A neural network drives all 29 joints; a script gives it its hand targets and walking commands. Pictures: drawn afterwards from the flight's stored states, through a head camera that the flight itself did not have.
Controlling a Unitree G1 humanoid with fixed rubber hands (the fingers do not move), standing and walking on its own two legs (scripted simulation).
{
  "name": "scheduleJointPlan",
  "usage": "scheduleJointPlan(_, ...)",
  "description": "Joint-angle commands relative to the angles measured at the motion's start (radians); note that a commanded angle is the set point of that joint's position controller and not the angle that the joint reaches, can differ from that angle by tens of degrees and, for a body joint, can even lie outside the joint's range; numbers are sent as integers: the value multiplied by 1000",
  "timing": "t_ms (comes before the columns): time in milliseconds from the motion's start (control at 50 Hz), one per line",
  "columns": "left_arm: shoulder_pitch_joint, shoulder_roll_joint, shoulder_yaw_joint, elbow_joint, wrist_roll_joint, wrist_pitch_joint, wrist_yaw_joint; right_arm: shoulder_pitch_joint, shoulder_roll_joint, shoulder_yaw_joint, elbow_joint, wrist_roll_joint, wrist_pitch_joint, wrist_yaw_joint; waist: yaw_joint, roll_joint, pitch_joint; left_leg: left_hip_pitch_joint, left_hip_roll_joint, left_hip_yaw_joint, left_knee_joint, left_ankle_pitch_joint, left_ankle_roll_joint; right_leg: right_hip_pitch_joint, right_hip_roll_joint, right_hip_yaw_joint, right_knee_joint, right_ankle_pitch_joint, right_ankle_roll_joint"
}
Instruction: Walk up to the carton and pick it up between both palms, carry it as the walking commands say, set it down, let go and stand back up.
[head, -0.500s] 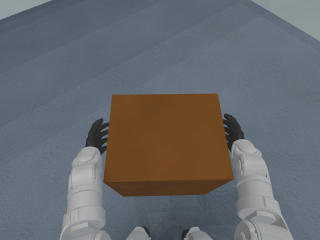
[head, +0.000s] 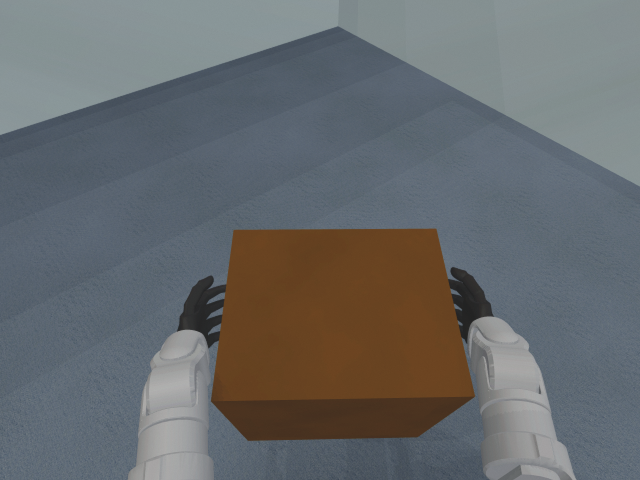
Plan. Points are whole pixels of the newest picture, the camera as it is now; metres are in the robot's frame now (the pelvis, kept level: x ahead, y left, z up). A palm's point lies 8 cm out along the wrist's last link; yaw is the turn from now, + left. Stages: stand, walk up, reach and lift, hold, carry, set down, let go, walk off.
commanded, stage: reach and lift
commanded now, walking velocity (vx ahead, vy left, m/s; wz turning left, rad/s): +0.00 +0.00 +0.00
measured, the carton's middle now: (334, 343) +0.33 -0.01 -0.06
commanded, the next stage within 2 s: hold in 1.32 s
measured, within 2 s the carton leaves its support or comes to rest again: neither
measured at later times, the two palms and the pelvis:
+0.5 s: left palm (181, 327) +0.30 +0.18 +0.06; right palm (487, 301) +0.31 -0.19 +0.07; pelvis +0.00 -0.02 +0.01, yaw +1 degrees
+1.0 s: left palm (196, 334) +0.29 +0.16 +0.05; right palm (508, 323) +0.29 -0.20 +0.06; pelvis +0.01 -0.01 +0.01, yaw +0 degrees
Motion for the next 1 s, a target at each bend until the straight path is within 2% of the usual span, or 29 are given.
scheduleJointPlan(0, -487, -922, -596, -2, -157, 61, -184, -488, 795, 490, 15, 170, 30, 231, -11, 123, -241, 306, -26, 75, -97, 185, -65, 120, 108, -103, -73, 75, -68)
scheduleJointPlan(40, -470, -912, -570, 26, -137, 79, -184, -511, 808, 506, 12, 194, 46, 240, 11, 125, -187, 281, -35, 83, -110, 132, -49, 151, 99, -102, -87, 65, -65)
scheduleJointPlan(60, -468, -911, -557, 28, -132, 80, -185, -552, 818, 524, -7, 209, 52, 243, 27, 106, -180, 262, -39, 87, -113, 98, -40, 173, 97, -100, -86, 60, -60)
scheduleJointPlan(140, -465, -912, -533, 54, -139, 96, -206, -627, 877, 603, -43, 248, 82, 249, 61, -5, -151, 275, -48, 96, -128, 18, -9, 198, 83, -93, -111, 4, -31)
scheduleJointPlan(160, -473, -909, -542, 36, -151, 98, -214, -643, 900, 629, -59, 254, 91, 247, 64, -60, -161, 297, -49, 95, -131, 10, -2, 206, 81, -92, -120, -12, -21)
scheduleJointPlan(180, -477, -886, -534, 39, -152, 102, -221, -649, 916, 639, -57, 259, 100, 244, 77, -77, -148, 297, -53, 107, -129, -2, 3, 206, 76, -89, -129, -28, -12)
scheduleJointPlan(220, -493, -874, -552, 20, -170, 113, -234, -647, 953, 670, -69, 267, 116, 234, 79, -117, -151, 317, -58, 116, -132, 1, 11, 228, 70, -82, -148, -32, 3)
scheduleJointPlan(280, -541, -862, -587, -38, -203, 128, -254, -622, 978, 682, -95, 269, 133, 215, 56, -141, -155, 351, -65, 124, -129, 29, 13, 249, 62, -67, -171, -15, 16)
scheduleJointPlan(300, -585, -867, -619, -75, -227, 134, -262, -601, 982, 681, -102, 264, 139, 206, 27, -126, -171, 360, -69, 123, -131, 46, 7, 275, 60, -62, -177, 12, 14)
scheduleJointPlan(320, -578, -868, -627, -84, -230, 145, -266, -577, 984, 674, -103, 261, 146, 199, 19, -93, -163, 368, -73, 127, -134, 59, 3, 293, 60, -63, -180, 39, 13)
scheduleJointPlan(340, -589, -858, -630, -96, -235, 152, -272, -559, 975, 655, -102, 246, 153, 190, -7, -90, -156, 366, -74, 125, -138, 67, 2, 302, 57, -61, -186, 61, 14)
scheduleJointPlan(380, -561, -845, -631, -106, -230, 173, -276, -470, 953, 609, -70, 217, 172, 174, -39, -21, -114, 379, -75, 121, -145, 94, -8, 309, 54, -57, -194, 118, 1)
scheduleJointPlan(440, -490, -814, -603, -95, -202, 199, -280, -395, 891, 557, -67, 186, 188, 160, -52, 68, -63, 356, -78, 121, -165, 125, -26, 357, 54, -59, -204, 195, -15)
scheduleJointPlan(480, -451, -797, -592, -113, -193, 204, -276, -349, 862, 542, -78, 181, 197, 155, -48, 94, -58, 359, -77, 115, -173, 177, -34, 389, 61, -64, -204, 269, -22)
scheduleJointPlan(520, -403, -805, -595, -133, -190, 204, -266, -340, 846, 561, -130, 195, 199, 156, -37, 89, -63, 373, -72, 105, -178, 242, -36, 412, 74, -76, -198, 329, -26)
scheduleJointPlan(580, -344, -843, -632, -185, -204, 196, -242, -374, 842, 655, -269, 251, 191, 163, -1, 81, -121, 403, -61, 82, -182, 352, -34, 457, 88, -86, -179, 402, -27)
scheduleJointPlan(640, -304, -887, -691, -257, -233, 183, -208, -421, 816, 757, -422, 300, 174, 171, 20, 16, -221, 480, -48, 56, -171, 499, -36, 470, 105, -94, -167, 443, -21)
scheduleJointPlan(700, -262, -876, -719, -301, -239, 181, -173, -420, 764, 797, -481, 313, 169, 172, 21, -22, -243, 519, -36, 39, -167, 562, -39, 446, 117, -96, -168, 411, -17)
scheduleJointPlan(780, -243, -804, -706, -307, -218, 197, -144, -306, 697, 722, -391, 269, 188, 162, -12, -8, -160, 528, -31, 44, -183, 500, -42, 393, 116, -95, -191, 329, -27)
scheduleJointPlan(880, -274, -710, -645, -272, -171, 218, -151, -224, 698, 596, -241, 212, 212, 154, -46, 38, -19, 473, -52, 80, -224, 276, -30, 378, 102, -94, -225, 242, -37)
scheduleJointPlan(920, -294, -702, -629, -255, -159, 219, -160, -249, 711, 584, -229, 207, 212, 152, -40, 62, 18, 444, -60, 92, -231, 201, -26, 374, 95, -94, -231, 206, -38)
scheduleJointPlan(940, -309, -706, -631, -259, -155, 216, -164, -275, 722, 587, -243, 214, 206, 153, -31, 95, 5, 430, -65, 101, -228, 184, -28, 390, 93, -91, -227, 204, -40)
scheduleJointPlan(980, -346, -721, -636, -265, -167, 203, -178, -332, 748, 613, -274, 227, 196, 154, -20, 77, -1, 422, -71, 107, -224, 152, -22, 387, 90, -94, -229, 180, -33)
